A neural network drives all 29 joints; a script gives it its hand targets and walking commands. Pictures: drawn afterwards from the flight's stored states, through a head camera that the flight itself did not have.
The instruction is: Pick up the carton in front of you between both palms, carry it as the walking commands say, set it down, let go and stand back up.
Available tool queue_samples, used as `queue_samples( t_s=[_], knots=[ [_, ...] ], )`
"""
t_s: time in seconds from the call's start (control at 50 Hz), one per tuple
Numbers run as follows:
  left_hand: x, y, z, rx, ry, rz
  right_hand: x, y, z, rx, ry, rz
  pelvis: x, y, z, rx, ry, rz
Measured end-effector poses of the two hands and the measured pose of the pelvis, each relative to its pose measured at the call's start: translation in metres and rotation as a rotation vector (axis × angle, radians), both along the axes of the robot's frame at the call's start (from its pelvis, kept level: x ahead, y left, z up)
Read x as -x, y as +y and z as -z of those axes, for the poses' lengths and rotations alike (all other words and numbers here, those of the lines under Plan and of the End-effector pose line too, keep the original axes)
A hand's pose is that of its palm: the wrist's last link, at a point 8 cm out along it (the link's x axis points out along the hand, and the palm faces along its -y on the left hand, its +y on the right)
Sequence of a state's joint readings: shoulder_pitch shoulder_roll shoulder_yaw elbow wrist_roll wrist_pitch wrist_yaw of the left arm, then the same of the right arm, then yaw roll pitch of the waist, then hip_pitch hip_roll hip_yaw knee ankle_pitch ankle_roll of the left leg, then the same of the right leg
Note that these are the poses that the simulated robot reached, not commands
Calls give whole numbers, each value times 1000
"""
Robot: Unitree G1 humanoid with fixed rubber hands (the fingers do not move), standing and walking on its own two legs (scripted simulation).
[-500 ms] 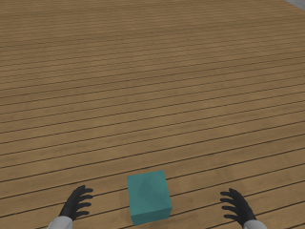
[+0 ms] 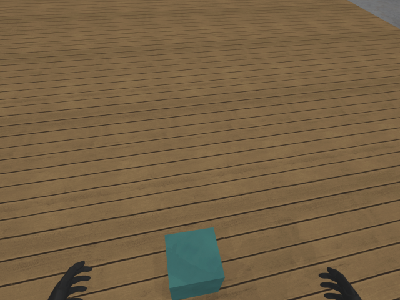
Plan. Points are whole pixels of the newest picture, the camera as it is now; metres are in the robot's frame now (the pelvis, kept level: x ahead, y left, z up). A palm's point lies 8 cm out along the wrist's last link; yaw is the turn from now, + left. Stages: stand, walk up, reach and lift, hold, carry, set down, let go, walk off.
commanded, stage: stand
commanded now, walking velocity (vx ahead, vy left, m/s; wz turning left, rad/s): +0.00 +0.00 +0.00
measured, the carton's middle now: (192, 264) +0.37 +0.02 -0.65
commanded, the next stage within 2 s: none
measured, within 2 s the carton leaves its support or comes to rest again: neither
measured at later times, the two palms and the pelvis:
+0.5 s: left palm out of the picture +0.12 +0.30 -0.09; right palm out of the picture +0.11 -0.29 -0.08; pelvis +0.00 +0.01 +0.01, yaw +0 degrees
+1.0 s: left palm out of the picture +0.08 +0.31 -0.10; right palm out of the picture +0.08 -0.30 -0.09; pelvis -0.01 +0.00 +0.01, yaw +0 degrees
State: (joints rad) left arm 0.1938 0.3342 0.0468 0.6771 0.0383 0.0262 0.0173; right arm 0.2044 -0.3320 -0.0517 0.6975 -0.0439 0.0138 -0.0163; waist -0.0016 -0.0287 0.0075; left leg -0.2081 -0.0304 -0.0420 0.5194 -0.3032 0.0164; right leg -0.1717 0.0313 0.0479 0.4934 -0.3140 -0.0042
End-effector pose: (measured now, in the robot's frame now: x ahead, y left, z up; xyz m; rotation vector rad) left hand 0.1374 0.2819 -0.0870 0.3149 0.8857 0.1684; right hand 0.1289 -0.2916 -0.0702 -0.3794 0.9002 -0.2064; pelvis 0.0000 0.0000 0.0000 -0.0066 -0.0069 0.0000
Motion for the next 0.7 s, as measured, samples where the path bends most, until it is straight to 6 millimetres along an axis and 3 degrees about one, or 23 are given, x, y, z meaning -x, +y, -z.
queue_samples(
  t_s=[0.3,0.7],
  knots=[
    [2,11,6,-14,59,-1,2,6,9,-11,46,17,-6,7,-3,-3,-9,6],
    [35,21,9,-30,142,-27,29,-5,13,-4,118,44,5,6,-8,-4,-31,8]
  ],
)
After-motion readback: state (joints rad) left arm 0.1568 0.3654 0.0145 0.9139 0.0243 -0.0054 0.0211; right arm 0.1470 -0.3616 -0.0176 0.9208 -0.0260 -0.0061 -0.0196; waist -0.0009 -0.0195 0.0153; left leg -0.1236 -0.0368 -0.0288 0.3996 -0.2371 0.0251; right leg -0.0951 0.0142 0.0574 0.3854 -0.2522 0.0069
